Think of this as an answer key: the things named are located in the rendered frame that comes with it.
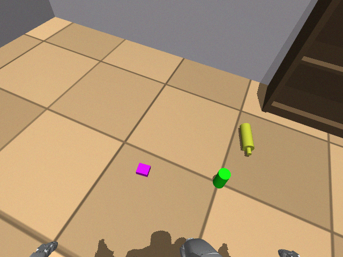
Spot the left robot hand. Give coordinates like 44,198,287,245
30,241,58,257

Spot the bookshelf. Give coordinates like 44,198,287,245
262,0,343,138

